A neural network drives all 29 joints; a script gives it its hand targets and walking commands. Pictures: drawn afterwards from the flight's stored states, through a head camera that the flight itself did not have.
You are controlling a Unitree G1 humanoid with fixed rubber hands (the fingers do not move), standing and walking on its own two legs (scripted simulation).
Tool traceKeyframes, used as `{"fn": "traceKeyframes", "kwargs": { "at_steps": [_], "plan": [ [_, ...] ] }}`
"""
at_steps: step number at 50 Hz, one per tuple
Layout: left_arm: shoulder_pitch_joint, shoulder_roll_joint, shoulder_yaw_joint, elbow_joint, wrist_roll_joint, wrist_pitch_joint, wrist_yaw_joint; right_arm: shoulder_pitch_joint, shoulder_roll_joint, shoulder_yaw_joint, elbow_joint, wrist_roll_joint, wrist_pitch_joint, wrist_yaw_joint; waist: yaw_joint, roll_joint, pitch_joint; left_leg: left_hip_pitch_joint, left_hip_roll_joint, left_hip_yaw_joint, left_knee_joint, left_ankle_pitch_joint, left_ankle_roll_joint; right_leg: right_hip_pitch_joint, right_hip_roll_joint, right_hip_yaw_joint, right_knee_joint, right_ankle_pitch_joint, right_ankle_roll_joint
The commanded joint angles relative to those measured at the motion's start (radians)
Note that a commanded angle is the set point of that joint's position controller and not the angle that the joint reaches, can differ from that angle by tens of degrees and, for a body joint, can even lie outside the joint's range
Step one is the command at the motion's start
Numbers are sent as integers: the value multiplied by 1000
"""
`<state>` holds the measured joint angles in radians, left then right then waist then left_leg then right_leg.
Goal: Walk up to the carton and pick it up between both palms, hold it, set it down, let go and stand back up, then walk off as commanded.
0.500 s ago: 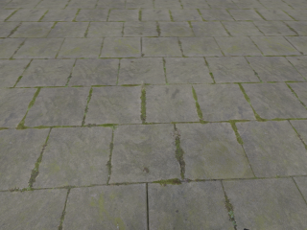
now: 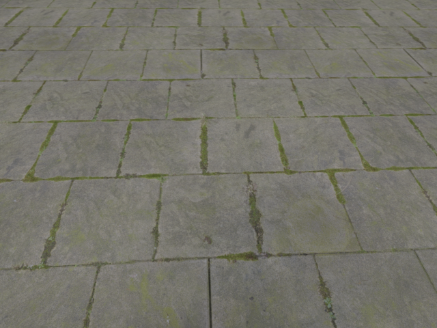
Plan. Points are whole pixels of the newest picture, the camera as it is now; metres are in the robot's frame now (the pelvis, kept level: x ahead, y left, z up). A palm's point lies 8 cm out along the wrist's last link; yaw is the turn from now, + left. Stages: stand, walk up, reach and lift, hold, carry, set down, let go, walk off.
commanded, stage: stand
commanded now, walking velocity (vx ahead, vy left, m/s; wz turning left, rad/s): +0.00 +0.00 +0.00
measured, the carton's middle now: out of the picture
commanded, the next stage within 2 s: walk up in 0.20 s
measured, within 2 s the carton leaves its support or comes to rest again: neither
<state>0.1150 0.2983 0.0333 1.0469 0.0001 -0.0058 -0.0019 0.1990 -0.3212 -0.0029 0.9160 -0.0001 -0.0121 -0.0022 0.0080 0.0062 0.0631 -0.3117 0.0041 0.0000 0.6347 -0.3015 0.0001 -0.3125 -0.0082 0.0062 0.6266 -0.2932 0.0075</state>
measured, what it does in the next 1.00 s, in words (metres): walks backwards: left foot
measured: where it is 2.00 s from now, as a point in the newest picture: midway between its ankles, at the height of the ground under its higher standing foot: outside the picture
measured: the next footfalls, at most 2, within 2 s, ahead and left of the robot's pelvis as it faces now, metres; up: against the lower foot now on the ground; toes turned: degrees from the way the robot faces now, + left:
left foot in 0.72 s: -0.03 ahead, +0.16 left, +0.00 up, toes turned +6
right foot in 1.10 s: -0.08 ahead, +0.03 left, +0.00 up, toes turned +10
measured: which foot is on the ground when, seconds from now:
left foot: down 0.00-0.44, up 0.46-0.70, down 0.72-1.00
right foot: down 0.00-0.72, up 0.74-1.00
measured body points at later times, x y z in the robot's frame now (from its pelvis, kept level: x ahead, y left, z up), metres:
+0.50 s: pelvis -0.02 +0.01 +0.00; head +0.00 +0.00 +0.45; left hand +0.06 +0.29 -0.13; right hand +0.06 -0.28 -0.13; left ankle -0.01 +0.12 -0.70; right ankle +0.03 -0.13 -0.73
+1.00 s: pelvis -0.13 +0.12 +0.01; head -0.07 +0.15 +0.46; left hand -0.08 +0.44 -0.13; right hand -0.03 -0.18 -0.10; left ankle -0.07 +0.16 -0.72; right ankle -0.12 -0.01 -0.67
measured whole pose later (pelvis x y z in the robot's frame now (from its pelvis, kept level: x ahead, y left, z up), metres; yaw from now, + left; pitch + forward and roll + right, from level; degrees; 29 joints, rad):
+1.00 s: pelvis -0.13 +0.12 +0.01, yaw +8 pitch +2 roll -3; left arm 0.11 0.35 0.06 0.98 0.00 0.05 0.06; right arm 0.19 -0.35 -0.06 0.92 0.00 0.09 0.04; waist -0.03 0.01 0.12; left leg -0.35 -0.09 0.01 0.46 -0.13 0.08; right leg -0.46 0.07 0.04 0.94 -0.48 0.01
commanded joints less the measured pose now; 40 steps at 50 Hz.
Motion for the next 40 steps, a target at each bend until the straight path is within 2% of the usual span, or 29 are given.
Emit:
{"fn": "traceKeyframes", "kwargs": {
  "at_steps": [1, 3, 6, 7, 8, 10, 12, 13, 18, 19, 20, 21, 22, 23, 24, 25, 26, 28, 30, 31, 32, 33, 34, 35, 36, 37, 38, 39, 40],
  "plan": [
    [-45, 237, 32, -23, 9, -29, 0, -39, -223, -41, 30, -22, -45, -13, 5, -13, -125, 106, 110, -113, -177, 192, 55, 100, -108, 110, -183, 116, -61],
    [-76, 218, 32, -34, 15, -26, 6, -64, -213, -45, 11, -20, -45, -10, 4, 36, -129, 73, 116, -123, -215, 127, 52, 100, -97, 103, -178, 86, -58],
    [-52, 225, 33, 2, 24, -33, 12, -70, -217, -42, 23, -17, -38, -10, 1, 25, -113, 70, 107, -138, -218, 74, 60, 105, -115, 125, -219, 113, -72],
    [-43, 215, 24, 5, 10, -41, 7, -97, -211, -45, 14, -23, -42, -9, 11, -63, -129, 88, 107, -129, -210, 100, 61, 117, -117, 112, -216, 109, -59],
    [-70, 234, 35, -12, 15, -42, 6, 0, -222, -46, 14, -18, -37, -7, -24, -53, -160, 117, 96, -114, -215, 156, 46, 113, -118, 113, -222, 96, -54],
    [-94, 222, 25, -19, 17, -35, 3, -69, -194, -46, -3, -19, -45, -10, -13, -44, -151, 108, 110, -113, -200, 173, 47, 126, -119, 101, -215, 151, -54],
    [-41, 239, 31, 3, 18, -39, -2, -50, -211, -38, 32, -18, -54, -11, 4, 50, -155, 112, 115, -130, -203, 221, 49, 123, -110, 100, -201, 173, -63],
    [-53, 239, 27, 9, 21, -39, -1, -41, -204, -39, 31, -19, -51, -14, 7, -6, -173, 117, 119, -132, -202, 212, 54, 136, -110, 88, -182, 160, -56],
    [-77, 233, 18, -3, 11, -32, 1, -68, -226, -45, 21, -22, -41, -10, -7, 24, -86, 31, 107, -132, -223, 45, 49, 72, -109, 127, -244, 12, -68],
    [-80, 250, 32, 3, 19, -32, 2, -60, -216, -46, 29, -16, -36, -3, -9, -39, -70, 55, 109, -128, -229, 7, 39, 43, -117, 122, -246, -32, -57],
    [2, 287, 48, -60, -22, -24, 29, -106, -274, -95, -56, -59, 12, 22, 18, 86, 13, -68, 47, -119, -94, 371, 63, 52, -153, 130, -148, 256, -122],
    [43, 324, 72, -66, -11, -15, 43, -97, -232, -90, -79, -40, 34, 20, 19, -13, 10, -112, 12, -76, 4, 358, 38, 81, -219, 157, -167, 380, -168],
    [66, 348, 84, -83, -9, -10, 47, -68, -210, -92, -114, -49, 48, 28, 33, -154, -68, -130, -62, -26, 265, 30, 23, 67, -363, 301, -268, 410, -262],
    [70, 361, 92, -92, -2, -17, 58, -75, -208, -90, -112, -54, 66, 27, 56, -198, -74, -192, -61, -85, 442, -221, 18, 90, -443, 385, -299, 531, -333],
    [52, 378, 85, -108, -4, -18, 67, -45, -235, -102, -123, -56, 83, 21, 34, -94, -85, -201, -51, -153, 583, -248, 2, 20, -486, 403, -329, 484, -360],
    [25, 353, 96, -115, -6, -16, 67, -66, -239, -106, -132, -53, 90, 27, 22, -26, 1, -193, -36, -179, 629, -224, -11, -78, -454, 362, -339, 396, -349],
    [-30, 347, 95, -118, -4, -16, 75, -46, -238, -106, -117, -38, 87, 38, -18, -64, 6, -176, -11, -182, 617, -181, -2, -26, -394, 292, -305, 413, -301],
    [-50, 337, 91, -117, 9, -7, 78, -19, -227, -116, -129, -46, 96, 45, -29, -119, -8, -127, 16, -175, 523, -179, -7, -34, -337, 211, -249, 457, -252],
    [25, 355, 112, -113, 23, 1, 74, -58, -195, -103, -132, -36, 105, 56, 23, -227, -34, -183, 22, -133, 311, -241, 2, 113, -307, 170, -165, 602, -250],
    [22, 357, 111, -118, 30, 7, 84, -58, -199, -97, -132, -41, 108, 62, 12, -278, -62, -142, 54, -133, 166, -239, 8, 135, -327, 181, -138, 658, -239],
    [41, 325, 102, -131, 18, 10, 78, -43, -198, -119, -113, -47, 100, 61, 26, -234, -81, -119, 11, -76, 127, -217, 9, 132, -302, 155, -123, 613, -232],
    [9, 333, 106, -146, 17, 11, 77, -13, -228, -126, -98, -50, 99, 61, -2, -235, -164, -74, 47, -90, 39, -152, 17, 164, -325, 156, -87, 554, -212],
    [-75, 333, 107, -188, 10, 18, 71, 91, -241, -136, -79, -54, 86, 58, -77, -272, -173, 27, 67, -90, -143, -23, 14, 114, -270, 59, 12, 506, -142],
    [-56, 290, 93, -179, -9, 26, 65, 137, -245, -132, -34, -73, 78, 57, -87, -114, -199, 162, 30, -68, -251, 164, 25, -11, -174, -24, 114, 295, -100],
    [-7, 237, 76, -193, -6, 32, 69, 106, -307, -149, -43, -89, 82, 51, -59, 219, -158, 254, 166, -278, -316, 392, 74, -255, -41, -124, 235, -222, -41],
    [-47, 199, 57, -191, -19, 48, 86, 53, -371, -161, -89, -94, 85, 52, -99, 264, -124, 102, 277, -458, -345, 466, 150, -305, 60, -30, 406, -466, -26],
    [-59, 204, 55, -201, -19, 54, 94, 38, -396, -172, -122, -80, 84, 46, -111, 275, -98, 11, 300, -523, -421, 356, 103, -262, 64, 65, 526, -428, -60],
    [-84, 217, 58, -192, -28, 57, 88, 0, -344, -151, -116, -82, 85, 33, -86, 251, 4, -80, 214, -421, -409, 342, 42, -246, 62, 117, 540, -332, -76],
    [-54, 252, 67, -166, -34, 56, 83, -9, -321, -139, -127, -76, 86, 23, -59, 128, 4, -24, 171, -337, -353, 431, 44, -290, 93, 97, 557, -252, -67]
  ]
}}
